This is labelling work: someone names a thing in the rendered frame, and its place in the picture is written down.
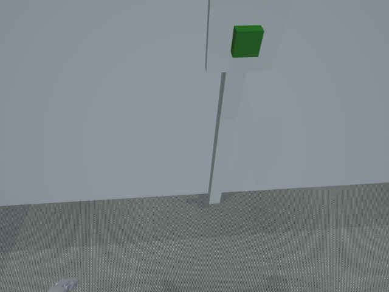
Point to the panel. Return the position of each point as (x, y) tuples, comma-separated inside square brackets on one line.
[(223, 15)]

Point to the robot left hand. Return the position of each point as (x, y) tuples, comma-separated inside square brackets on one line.
[(64, 285)]

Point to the button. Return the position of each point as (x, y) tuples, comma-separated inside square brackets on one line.
[(246, 41)]

